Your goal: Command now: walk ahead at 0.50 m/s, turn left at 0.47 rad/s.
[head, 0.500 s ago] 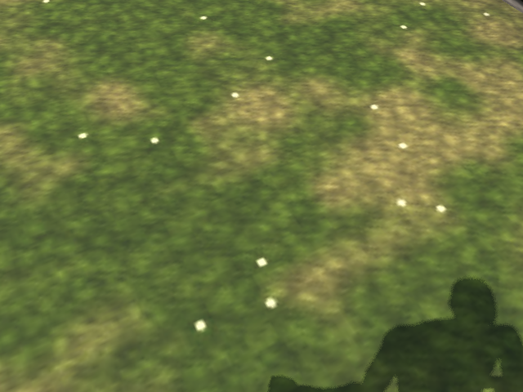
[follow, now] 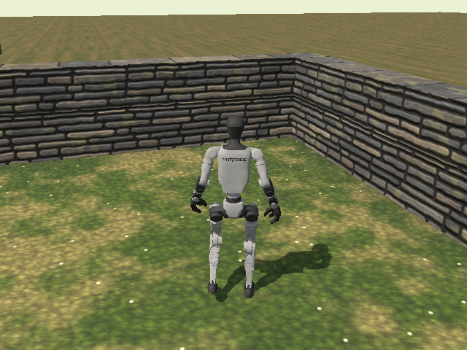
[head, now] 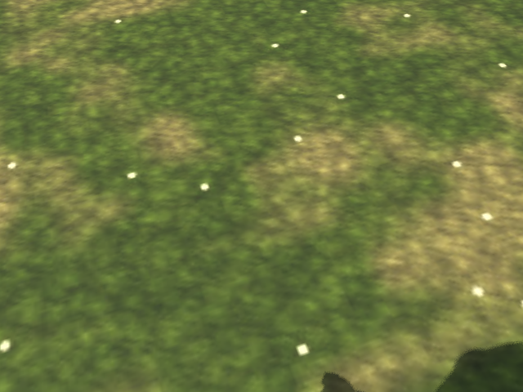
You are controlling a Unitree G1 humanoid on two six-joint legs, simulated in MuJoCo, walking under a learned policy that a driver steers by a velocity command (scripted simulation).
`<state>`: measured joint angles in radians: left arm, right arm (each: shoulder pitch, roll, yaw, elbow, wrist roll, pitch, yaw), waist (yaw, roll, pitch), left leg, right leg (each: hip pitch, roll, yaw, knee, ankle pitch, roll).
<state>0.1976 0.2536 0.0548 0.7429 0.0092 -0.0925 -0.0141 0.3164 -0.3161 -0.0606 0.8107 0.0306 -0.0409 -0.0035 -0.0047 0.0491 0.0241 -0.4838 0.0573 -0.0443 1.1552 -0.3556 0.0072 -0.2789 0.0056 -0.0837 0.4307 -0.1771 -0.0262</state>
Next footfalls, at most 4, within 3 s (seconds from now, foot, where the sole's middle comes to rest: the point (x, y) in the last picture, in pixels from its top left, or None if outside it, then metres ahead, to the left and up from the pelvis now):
0.34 left None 0.33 0.18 -0.78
0.80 right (256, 337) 0.62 0.07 -0.78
1.22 left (172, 364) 0.56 0.28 -0.78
1.66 right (275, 377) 0.52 0.02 -0.78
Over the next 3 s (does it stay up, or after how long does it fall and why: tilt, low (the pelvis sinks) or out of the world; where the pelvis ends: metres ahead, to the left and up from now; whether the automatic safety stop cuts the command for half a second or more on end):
stays up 0.53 0.17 0.00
